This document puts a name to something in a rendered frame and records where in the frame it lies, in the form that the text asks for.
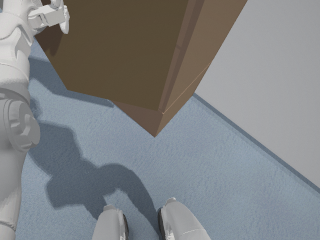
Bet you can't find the left robot upper arm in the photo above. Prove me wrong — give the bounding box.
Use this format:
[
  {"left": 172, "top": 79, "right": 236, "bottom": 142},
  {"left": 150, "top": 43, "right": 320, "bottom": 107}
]
[{"left": 0, "top": 99, "right": 41, "bottom": 240}]

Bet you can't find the robot left hand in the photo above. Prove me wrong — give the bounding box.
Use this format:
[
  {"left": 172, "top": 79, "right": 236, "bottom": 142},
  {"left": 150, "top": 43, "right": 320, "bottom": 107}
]
[{"left": 2, "top": 0, "right": 70, "bottom": 36}]

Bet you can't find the left robot forearm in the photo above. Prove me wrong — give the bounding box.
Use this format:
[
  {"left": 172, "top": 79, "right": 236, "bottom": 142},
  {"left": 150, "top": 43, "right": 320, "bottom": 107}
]
[{"left": 0, "top": 12, "right": 34, "bottom": 108}]

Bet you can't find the robot left thigh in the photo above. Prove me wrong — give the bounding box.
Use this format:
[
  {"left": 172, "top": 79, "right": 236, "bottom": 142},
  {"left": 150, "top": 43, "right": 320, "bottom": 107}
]
[{"left": 91, "top": 208, "right": 126, "bottom": 240}]

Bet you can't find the cupboard door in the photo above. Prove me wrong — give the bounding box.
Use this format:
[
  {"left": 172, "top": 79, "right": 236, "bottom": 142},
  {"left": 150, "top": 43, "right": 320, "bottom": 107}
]
[{"left": 34, "top": 0, "right": 189, "bottom": 111}]

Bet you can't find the robot left shin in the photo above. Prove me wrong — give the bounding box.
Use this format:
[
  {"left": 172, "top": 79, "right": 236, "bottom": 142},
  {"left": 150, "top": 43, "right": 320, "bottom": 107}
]
[{"left": 103, "top": 204, "right": 126, "bottom": 240}]

